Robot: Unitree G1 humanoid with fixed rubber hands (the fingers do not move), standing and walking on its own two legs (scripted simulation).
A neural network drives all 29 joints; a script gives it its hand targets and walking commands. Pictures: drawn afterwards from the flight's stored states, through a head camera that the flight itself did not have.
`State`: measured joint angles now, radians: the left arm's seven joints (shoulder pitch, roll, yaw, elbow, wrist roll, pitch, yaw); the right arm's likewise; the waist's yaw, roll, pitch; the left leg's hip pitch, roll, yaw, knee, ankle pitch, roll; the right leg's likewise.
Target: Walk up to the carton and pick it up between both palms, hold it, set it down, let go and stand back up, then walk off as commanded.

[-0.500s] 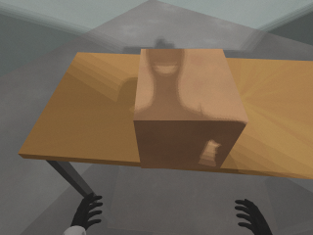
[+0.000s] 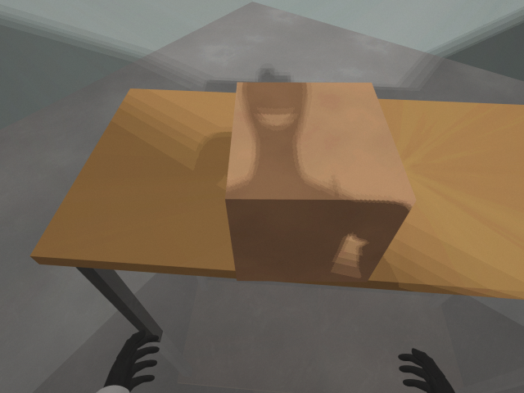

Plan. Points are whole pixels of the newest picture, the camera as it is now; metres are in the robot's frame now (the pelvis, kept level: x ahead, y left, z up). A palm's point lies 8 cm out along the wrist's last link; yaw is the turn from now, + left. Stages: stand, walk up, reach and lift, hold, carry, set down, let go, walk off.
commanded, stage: stand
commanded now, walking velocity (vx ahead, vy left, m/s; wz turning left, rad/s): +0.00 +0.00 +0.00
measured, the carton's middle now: (303, 183) +0.45 -0.02 +0.04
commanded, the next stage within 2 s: walk off in 1.92 s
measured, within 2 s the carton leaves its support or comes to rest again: neither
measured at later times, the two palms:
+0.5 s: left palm out of the picture +0.09 +0.28 -0.11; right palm out of the picture +0.13 -0.24 -0.10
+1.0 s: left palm out of the picture +0.06 +0.28 -0.11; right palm out of the picture +0.12 -0.24 -0.09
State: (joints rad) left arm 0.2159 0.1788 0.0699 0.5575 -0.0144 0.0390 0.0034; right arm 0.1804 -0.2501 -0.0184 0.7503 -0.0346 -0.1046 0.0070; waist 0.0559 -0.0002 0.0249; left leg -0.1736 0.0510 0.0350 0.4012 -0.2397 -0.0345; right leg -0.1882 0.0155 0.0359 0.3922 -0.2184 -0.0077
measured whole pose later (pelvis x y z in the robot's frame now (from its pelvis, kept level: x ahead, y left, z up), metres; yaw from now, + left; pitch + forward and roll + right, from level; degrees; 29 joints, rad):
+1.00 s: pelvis -0.02 +0.01 +0.00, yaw +0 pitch -1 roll -1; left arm 0.22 0.26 0.07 0.85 -0.01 -0.03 0.00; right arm 0.21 -0.27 -0.02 0.75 -0.04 -0.03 0.01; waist 0.06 0.00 0.02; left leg -0.19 0.05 0.03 0.45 -0.24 -0.03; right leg -0.19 0.01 0.04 0.39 -0.20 0.00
